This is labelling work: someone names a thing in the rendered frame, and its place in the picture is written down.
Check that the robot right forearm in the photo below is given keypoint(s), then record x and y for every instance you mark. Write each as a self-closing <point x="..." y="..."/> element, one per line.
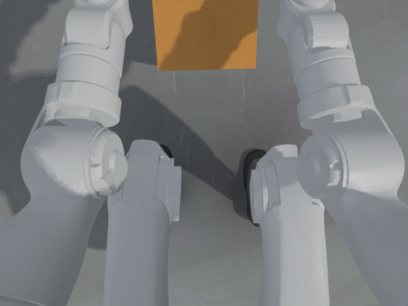
<point x="324" y="68"/>

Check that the robot right foot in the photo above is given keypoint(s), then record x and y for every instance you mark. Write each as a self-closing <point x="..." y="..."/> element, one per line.
<point x="250" y="164"/>

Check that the robot left forearm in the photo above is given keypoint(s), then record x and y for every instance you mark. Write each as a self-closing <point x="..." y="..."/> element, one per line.
<point x="86" y="88"/>

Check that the carton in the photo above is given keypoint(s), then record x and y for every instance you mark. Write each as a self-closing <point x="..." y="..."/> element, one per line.
<point x="205" y="34"/>

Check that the right robot upper arm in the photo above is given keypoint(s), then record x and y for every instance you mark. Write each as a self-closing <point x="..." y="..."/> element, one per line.
<point x="356" y="174"/>

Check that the left robot upper arm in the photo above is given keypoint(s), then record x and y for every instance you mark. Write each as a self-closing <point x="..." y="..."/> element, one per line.
<point x="69" y="171"/>

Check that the right robot thigh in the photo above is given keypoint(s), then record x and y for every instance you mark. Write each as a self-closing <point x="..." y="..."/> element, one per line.
<point x="295" y="271"/>

